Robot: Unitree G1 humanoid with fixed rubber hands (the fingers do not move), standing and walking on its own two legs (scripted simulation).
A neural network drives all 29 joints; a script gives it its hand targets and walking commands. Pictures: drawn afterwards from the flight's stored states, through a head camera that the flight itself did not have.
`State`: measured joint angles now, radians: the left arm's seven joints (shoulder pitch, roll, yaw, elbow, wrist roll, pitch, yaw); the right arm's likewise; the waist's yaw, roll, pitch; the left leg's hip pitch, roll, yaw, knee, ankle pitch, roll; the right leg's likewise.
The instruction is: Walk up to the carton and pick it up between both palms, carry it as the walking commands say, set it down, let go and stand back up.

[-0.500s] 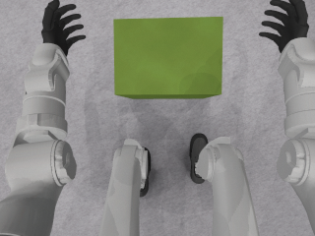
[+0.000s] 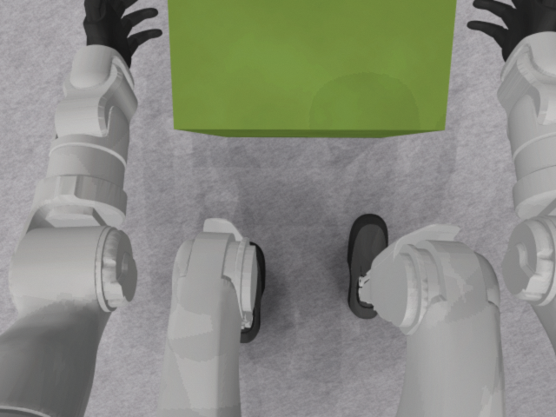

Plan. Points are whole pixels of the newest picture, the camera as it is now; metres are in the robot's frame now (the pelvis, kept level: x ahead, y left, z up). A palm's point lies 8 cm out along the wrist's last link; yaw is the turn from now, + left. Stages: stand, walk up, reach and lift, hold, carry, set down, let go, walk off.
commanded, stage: reach and lift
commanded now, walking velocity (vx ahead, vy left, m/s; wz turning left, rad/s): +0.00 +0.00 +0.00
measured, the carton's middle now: (305, 61) +0.53 -0.01 -0.26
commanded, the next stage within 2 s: none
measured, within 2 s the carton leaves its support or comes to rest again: leaves its support in 1.88 s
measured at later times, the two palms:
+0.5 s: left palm (135, 57) +0.52 +0.21 -0.19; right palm (499, 44) +0.52 -0.23 -0.20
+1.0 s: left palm (152, 56) +0.52 +0.19 -0.19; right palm (468, 41) +0.53 -0.20 -0.20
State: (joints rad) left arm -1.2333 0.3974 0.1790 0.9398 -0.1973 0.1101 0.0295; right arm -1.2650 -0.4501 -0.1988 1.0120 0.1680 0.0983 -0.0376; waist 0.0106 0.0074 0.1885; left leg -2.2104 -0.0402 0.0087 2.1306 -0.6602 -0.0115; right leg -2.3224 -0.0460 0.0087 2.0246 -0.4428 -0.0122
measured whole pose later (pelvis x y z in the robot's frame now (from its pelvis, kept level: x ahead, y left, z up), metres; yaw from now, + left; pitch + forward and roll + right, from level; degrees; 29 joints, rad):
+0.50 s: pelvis -0.01 +0.00 -0.03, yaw +0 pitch +37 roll +1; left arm -1.34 0.40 0.09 1.02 -0.26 0.08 0.08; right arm -1.39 -0.50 -0.12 1.16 0.26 0.04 -0.06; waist 0.01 0.01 0.34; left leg -2.24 -0.05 0.02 2.24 -0.65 0.00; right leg -2.35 -0.06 0.03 2.13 -0.43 0.00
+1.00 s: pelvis -0.01 +0.00 -0.02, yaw +1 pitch +38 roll +1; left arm -1.38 0.35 0.04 1.08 -0.28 0.05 0.11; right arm -1.43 -0.42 -0.09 1.20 0.24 0.01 -0.10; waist 0.01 0.01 0.33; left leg -2.22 -0.05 0.02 2.21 -0.64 0.00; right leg -2.33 -0.06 0.03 2.10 -0.43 0.00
